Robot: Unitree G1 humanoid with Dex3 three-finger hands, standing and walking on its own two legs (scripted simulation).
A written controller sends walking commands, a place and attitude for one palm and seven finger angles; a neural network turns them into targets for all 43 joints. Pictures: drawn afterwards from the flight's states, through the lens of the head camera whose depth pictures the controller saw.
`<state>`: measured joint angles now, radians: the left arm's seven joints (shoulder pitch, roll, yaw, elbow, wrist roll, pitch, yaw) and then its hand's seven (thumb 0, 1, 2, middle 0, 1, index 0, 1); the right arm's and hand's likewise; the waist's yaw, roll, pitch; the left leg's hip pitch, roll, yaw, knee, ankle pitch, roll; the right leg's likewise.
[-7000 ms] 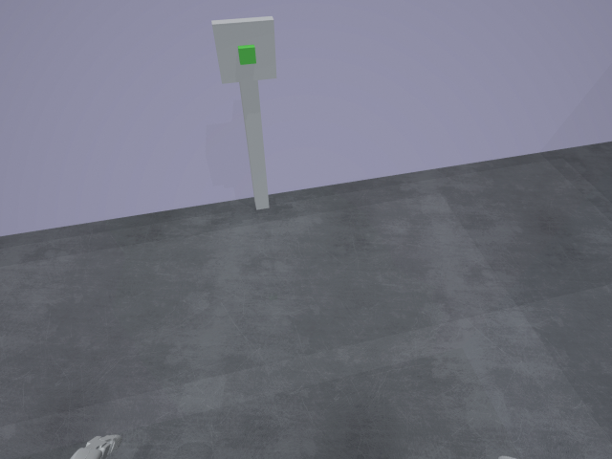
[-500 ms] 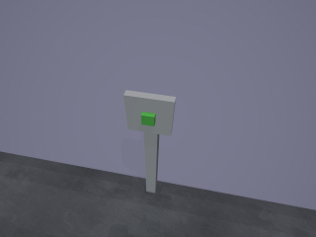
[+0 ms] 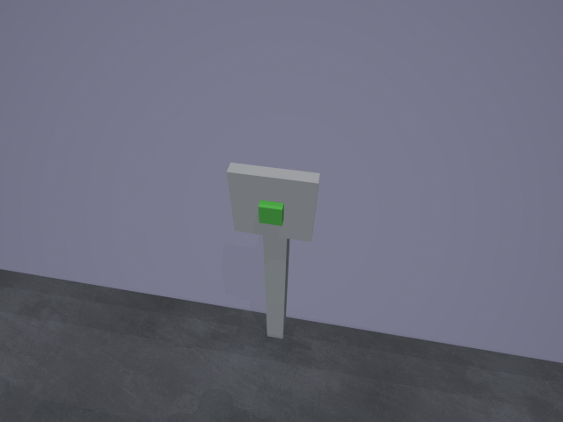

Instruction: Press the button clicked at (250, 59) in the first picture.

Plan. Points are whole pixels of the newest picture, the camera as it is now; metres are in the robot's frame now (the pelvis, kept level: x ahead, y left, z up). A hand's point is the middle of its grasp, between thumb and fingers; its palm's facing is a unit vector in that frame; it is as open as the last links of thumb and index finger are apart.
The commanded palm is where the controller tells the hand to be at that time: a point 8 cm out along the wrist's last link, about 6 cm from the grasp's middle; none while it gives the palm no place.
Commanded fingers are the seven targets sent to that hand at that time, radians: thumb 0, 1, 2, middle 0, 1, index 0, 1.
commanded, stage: look again from close up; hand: left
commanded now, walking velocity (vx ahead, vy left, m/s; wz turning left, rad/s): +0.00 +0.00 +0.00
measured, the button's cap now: (271, 211) +0.53 +0.05 -0.04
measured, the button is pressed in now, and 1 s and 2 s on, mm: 0 0 0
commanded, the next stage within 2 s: shuffle to correct the standing spot in 0.64 s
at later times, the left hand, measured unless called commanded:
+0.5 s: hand out of the picture +0.00 +0.15 -0.17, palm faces +0.03 -0.98 -0.18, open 7.4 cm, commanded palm none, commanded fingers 0.00 0.90 0.90 -0.20 -0.30 -0.20 -0.30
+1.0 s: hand out of the picture +0.00 +0.13 -0.18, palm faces -0.01 -0.99 -0.16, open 7.4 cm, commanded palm none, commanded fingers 0.00 0.90 0.90 -0.20 -0.30 -0.20 -0.30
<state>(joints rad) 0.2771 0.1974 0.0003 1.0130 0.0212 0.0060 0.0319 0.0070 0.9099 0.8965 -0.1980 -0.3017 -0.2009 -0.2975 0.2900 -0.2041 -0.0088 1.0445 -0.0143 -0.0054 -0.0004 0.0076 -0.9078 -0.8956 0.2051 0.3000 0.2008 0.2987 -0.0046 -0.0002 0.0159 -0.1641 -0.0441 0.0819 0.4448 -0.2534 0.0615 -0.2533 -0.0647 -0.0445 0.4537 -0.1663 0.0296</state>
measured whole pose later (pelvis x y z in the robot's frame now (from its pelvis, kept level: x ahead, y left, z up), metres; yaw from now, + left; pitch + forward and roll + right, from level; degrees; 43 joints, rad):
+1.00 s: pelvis +0.01 -0.03 +0.00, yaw -4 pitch -1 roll +1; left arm 0.36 0.13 0.05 1.07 0.04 0.06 0.01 0.01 0.91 0.90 -0.20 -0.30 -0.20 -0.30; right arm 0.31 -0.11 -0.03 1.13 -0.02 -0.01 -0.05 0.00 -0.91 -0.90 0.21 0.30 0.20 0.30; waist 0.00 -0.02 0.01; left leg -0.14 0.02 0.13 0.44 -0.28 0.02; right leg -0.36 -0.02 -0.03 0.72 -0.35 0.00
